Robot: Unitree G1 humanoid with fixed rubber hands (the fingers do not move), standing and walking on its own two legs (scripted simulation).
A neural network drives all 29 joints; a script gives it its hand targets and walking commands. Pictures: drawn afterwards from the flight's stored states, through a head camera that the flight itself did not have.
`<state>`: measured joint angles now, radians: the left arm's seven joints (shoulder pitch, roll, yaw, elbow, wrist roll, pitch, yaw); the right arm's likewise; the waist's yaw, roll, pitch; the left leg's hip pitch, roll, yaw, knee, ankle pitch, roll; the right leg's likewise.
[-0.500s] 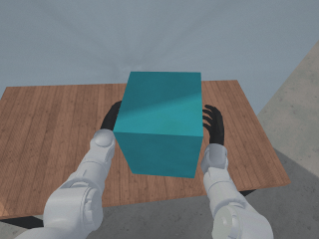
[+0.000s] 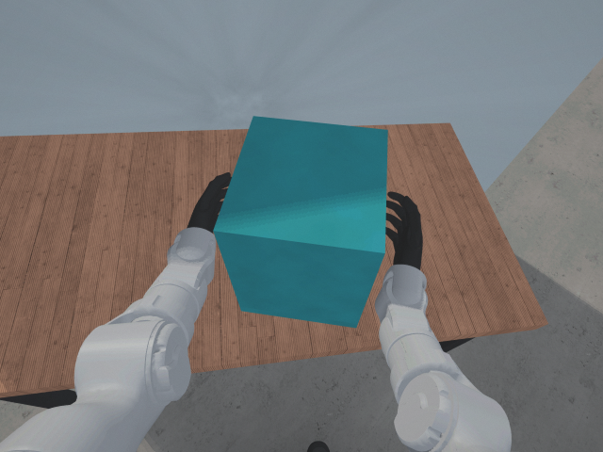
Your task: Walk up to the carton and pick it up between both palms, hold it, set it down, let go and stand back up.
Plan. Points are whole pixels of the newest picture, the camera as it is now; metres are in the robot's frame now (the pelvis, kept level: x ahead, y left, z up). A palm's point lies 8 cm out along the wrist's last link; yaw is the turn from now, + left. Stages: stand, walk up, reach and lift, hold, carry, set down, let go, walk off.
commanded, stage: set down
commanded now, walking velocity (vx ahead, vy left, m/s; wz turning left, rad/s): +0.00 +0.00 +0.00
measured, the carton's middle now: (307, 228) +0.43 -0.05 -0.03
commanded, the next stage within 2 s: none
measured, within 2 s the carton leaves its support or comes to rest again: rests again in 0.36 s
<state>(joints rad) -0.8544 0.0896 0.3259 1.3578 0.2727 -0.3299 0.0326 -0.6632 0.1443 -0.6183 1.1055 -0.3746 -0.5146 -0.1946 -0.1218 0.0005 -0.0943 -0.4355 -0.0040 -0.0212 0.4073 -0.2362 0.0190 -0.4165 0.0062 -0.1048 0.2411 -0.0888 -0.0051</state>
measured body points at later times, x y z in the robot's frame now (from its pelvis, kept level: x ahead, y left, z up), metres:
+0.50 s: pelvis +0.00 +0.00 -0.01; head +0.12 +0.02 +0.42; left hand +0.45 +0.09 -0.02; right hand +0.37 -0.19 -0.02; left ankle -0.04 +0.09 -0.74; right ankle +0.00 -0.12 -0.74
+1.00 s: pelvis -0.02 -0.01 -0.02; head +0.12 +0.02 +0.41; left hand +0.45 +0.10 -0.03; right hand +0.36 -0.19 -0.03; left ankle -0.04 +0.09 -0.74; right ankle +0.00 -0.12 -0.74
